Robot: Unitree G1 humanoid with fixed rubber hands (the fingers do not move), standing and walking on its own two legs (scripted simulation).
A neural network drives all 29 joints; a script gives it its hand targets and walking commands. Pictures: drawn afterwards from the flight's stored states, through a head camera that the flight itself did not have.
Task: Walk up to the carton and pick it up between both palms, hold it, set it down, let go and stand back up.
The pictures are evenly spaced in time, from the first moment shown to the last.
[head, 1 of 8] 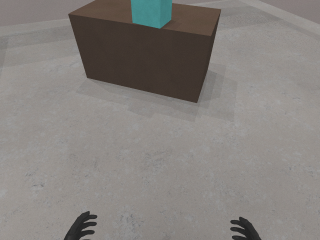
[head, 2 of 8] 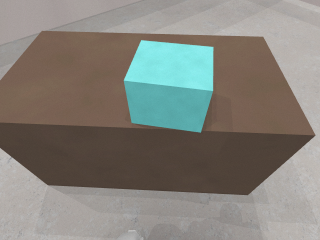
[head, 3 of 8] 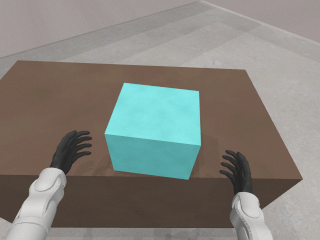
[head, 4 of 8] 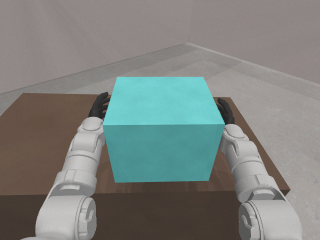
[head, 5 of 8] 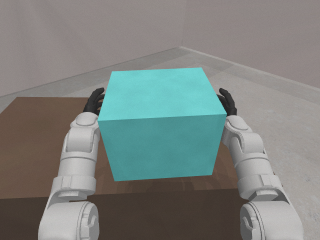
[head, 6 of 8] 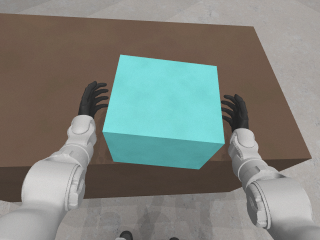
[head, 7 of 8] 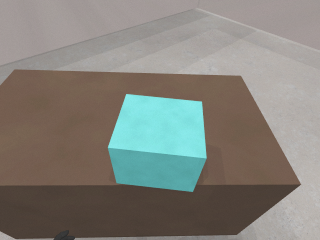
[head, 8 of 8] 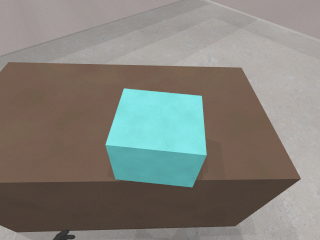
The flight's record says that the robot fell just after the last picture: no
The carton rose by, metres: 0.22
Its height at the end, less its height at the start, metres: +0.00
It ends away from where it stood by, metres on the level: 0.02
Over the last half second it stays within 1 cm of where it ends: yes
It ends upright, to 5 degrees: yes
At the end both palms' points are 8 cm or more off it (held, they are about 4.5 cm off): yes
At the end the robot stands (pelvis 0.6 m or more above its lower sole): yes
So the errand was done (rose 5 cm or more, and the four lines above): yes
